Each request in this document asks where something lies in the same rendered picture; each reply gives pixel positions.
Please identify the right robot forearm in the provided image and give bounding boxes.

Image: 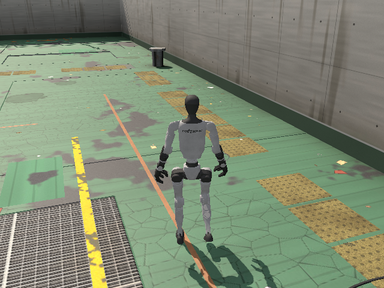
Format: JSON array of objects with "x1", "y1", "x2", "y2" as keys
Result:
[{"x1": 215, "y1": 145, "x2": 226, "y2": 167}]

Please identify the left robot forearm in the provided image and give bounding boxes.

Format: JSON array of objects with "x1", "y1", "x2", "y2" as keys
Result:
[{"x1": 156, "y1": 146, "x2": 169, "y2": 171}]

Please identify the robot head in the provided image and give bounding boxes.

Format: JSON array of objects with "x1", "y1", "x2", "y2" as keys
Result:
[{"x1": 182, "y1": 95, "x2": 202, "y2": 124}]

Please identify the robot left thigh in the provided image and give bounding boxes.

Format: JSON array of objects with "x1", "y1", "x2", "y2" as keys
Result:
[{"x1": 171, "y1": 167, "x2": 184, "y2": 208}]

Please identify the left robot upper arm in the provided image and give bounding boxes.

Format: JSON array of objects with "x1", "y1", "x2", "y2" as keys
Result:
[{"x1": 163, "y1": 121, "x2": 180, "y2": 154}]

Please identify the right robot upper arm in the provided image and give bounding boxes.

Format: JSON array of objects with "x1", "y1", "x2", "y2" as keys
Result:
[{"x1": 205, "y1": 121, "x2": 221, "y2": 154}]

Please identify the left robot hand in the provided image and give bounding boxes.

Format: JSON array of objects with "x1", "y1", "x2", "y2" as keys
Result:
[{"x1": 154, "y1": 169, "x2": 168, "y2": 184}]

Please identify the right robot hand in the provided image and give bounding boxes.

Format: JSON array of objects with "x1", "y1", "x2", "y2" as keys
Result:
[{"x1": 214, "y1": 165, "x2": 228, "y2": 177}]

